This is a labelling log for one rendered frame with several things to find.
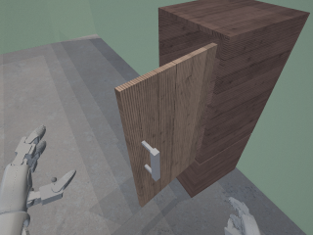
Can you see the cupboard door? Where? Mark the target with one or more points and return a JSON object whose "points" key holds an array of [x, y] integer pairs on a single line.
{"points": [[165, 108]]}

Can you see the robot left forearm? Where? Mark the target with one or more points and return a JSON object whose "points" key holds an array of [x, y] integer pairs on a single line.
{"points": [[14, 223]]}

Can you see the robot right hand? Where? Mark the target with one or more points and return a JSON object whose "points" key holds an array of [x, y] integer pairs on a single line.
{"points": [[247, 225]]}

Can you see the robot left hand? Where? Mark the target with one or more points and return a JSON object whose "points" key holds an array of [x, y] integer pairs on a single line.
{"points": [[17, 180]]}

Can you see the handle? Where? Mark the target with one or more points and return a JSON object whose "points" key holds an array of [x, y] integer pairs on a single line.
{"points": [[154, 170]]}

